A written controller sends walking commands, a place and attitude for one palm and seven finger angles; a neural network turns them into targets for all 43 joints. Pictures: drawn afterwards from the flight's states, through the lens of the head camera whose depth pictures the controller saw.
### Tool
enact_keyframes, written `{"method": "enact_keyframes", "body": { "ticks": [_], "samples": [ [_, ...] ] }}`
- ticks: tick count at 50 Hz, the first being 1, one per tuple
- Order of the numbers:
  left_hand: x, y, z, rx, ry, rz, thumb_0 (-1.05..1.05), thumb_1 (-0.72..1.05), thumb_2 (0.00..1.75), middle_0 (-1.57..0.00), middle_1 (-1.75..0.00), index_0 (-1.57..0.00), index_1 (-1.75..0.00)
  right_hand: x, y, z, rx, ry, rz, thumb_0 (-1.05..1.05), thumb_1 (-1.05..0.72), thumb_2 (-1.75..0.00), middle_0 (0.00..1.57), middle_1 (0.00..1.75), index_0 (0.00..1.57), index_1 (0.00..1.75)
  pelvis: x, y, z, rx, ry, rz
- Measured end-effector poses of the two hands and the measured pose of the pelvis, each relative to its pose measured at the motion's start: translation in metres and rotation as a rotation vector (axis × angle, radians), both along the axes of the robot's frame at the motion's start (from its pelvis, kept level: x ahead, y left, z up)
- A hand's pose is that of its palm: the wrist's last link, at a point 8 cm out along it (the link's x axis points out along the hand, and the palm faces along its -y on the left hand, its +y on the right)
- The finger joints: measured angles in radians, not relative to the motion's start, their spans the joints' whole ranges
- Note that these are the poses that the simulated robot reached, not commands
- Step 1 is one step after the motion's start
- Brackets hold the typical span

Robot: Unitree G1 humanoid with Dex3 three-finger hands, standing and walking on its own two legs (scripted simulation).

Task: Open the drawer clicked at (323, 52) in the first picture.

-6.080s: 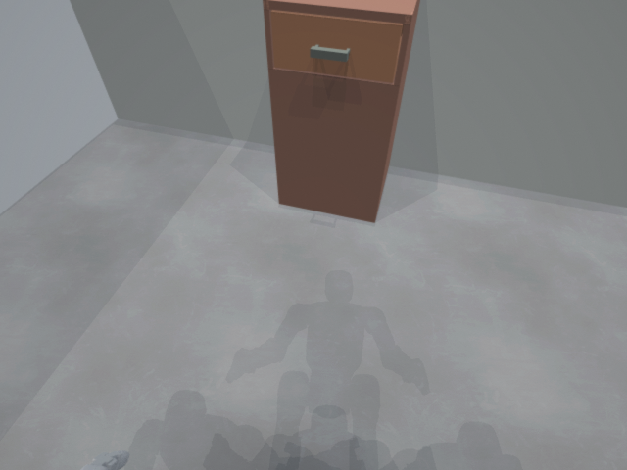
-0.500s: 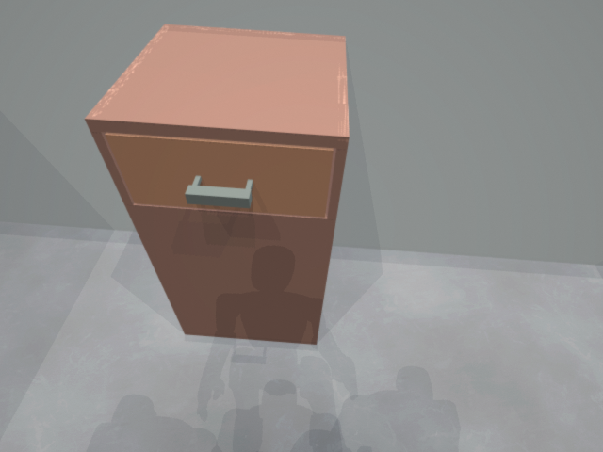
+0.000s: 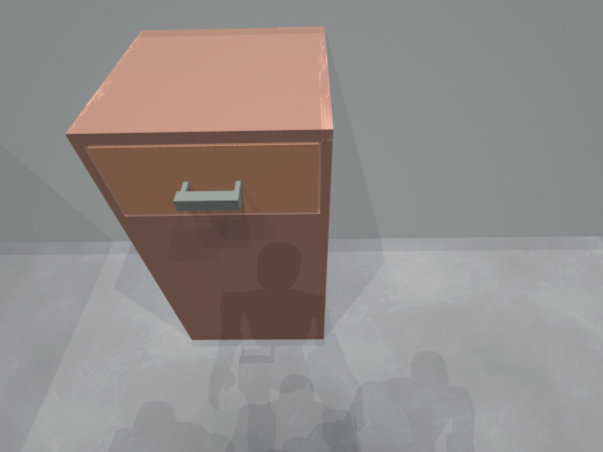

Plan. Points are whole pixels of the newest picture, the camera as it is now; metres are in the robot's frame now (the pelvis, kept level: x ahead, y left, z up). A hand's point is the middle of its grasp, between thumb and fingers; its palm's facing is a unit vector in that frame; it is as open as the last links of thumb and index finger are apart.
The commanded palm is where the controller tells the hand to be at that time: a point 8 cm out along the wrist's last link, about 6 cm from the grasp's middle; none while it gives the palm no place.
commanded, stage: look again from close up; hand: left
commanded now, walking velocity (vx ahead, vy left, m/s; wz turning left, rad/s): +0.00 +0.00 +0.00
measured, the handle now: (210, 193) +0.57 +0.21 -0.01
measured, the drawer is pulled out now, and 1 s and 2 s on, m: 0.00 0.00 0.00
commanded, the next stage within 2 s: raise the hand with hooked fingers in 0.26 s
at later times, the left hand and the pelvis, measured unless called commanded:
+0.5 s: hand out of the picture +0.14 +0.18 -0.09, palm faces -0.03 -0.85 -0.53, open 7.4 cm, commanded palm +0.12 +0.21 -0.05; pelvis +0.01 -0.02 +0.00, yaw +0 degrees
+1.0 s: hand (157, 391) +0.20 +0.20 -0.01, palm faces +0.21 -0.01 -0.98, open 9.9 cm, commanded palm +0.17 +0.20 +0.03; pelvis -0.03 -0.05 -0.06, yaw -2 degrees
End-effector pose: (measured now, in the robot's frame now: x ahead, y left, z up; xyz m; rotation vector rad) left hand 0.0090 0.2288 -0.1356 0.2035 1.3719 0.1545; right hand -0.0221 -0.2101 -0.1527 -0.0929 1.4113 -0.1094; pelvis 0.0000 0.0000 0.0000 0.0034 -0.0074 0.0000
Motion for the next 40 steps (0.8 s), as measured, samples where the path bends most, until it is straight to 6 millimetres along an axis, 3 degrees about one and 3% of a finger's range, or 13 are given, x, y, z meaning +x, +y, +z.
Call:
{"method": "enact_keyframes", "body": {
  "ticks": [7, 19, 20, 22, 27, 29, 31, 34, 37, 40],
  "samples": [
    [0.004, -0.004, 0.003, 0.007, 0.0, 0.009, 0.01, 0.91, 0.9, -0.19, -0.3, -0.2, -0.3, 0.009, 0.005, -0.003, 0.024, -0.006, 0.006, 0.01, -0.91, -0.9, 0.2, 0.3, 0.2, 0.3, 0.006, -0.004, 0.0, 0.009, -0.002, -0.004],
    [0.007, -0.025, -0.002, -0.012, 0.027, 0.029, 0.01, 0.92, 0.9, -0.2, -0.3, -0.2, -0.3, 0.032, -0.021, 0.001, -0.016, -0.006, 0.01, 0.01, -0.91, -0.9, 0.2, 0.3, 0.2, 0.3, 0.018, -0.018, 0.001, 0.009, 0.012, -0.002],
    [0.016, -0.025, 0.002, 0.008, -0.001, -0.025, 0.02, 0.92, 0.9, -0.2, -0.3, -0.2, -0.3, 0.036, -0.026, 0.003, -0.033, -0.031, 0.011, 0.01, -0.91, -0.9, 0.2, 0.3, 0.2, 0.3, 0.018, -0.019, 0.0, 0.007, 0.015, -0.01],
    [0.053, -0.016, 0.029, 0.108, -0.21, -0.114, 0.03, 0.93, 0.9, -0.2, -0.31, -0.21, -0.3, 0.053, -0.039, 0.01, -0.085, -0.163, 0.01, 0.02, -0.92, -0.9, 0.21, 0.3, 0.2, 0.3, 0.017, -0.021, -0.001, 0.018, 0.022, -0.019],
    [0.152, -0.014, 0.122, 0.452, -0.669, -0.374, 0.03, 0.88, 0.88, -0.2, -0.34, -0.21, -0.33, 0.12, -0.067, 0.021, -0.132, -0.487, 0.025, 0.02, -0.92, -0.9, 0.2, 0.3, 0.2, 0.3, 0.01, -0.026, -0.006, 0.03, 0.07, 0.002],
    [0.179, -0.022, 0.153, 0.613, -0.796, -0.519, 0.03, 0.84, 0.86, -0.2, -0.36, -0.21, -0.35, 0.151, -0.074, 0.03, -0.13, -0.594, 0.042, 0.02, -0.92, -0.9, 0.2, 0.3, 0.2, 0.3, 0.005, -0.029, -0.01, 0.036, 0.1, -0.008],
    [0.191, -0.033, 0.168, 0.748, -0.867, -0.647, 0.02, 0.8, 0.85, -0.2, -0.38, -0.21, -0.38, 0.179, -0.08, 0.041, -0.124, -0.673, 0.059, 0.02, -0.91, -0.9, 0.2, 0.3, 0.2, 0.3, 0.001, -0.033, -0.014, 0.045, 0.126, -0.028],
    [0.181, -0.051, 0.163, 0.844, -0.874, -0.808, 0.01, 0.73, 0.82, -0.2, -0.42, -0.21, -0.41, 0.212, -0.084, 0.058, -0.102, -0.74, 0.096, 0.02, -0.91, -0.9, 0.2, 0.3, 0.19, 0.3, -0.006, -0.041, -0.019, 0.061, 0.155, -0.072],
    [0.15, -0.062, 0.142, 0.867, -0.817, -0.935, 0.01, 0.66, 0.79, -0.21, -0.46, -0.22, -0.46, 0.235, -0.083, 0.069, -0.094, -0.779, 0.162, 0.01, -0.91, -0.9, 0.2, 0.3, 0.19, 0.3, -0.011, -0.047, -0.025, 0.071, 0.176, -0.094],
    [0.118, -0.059, 0.125, 0.917, -0.752, -1.017, 0.01, 0.59, 0.76, -0.22, -0.51, -0.23, -0.5, 0.251, -0.078, 0.069, -0.102, -0.791, 0.228, 0.01, -0.91, -0.9, 0.2, 0.3, 0.19, 0.3, -0.017, -0.052, -0.034, 0.069, 0.19, -0.083]
  ]
}}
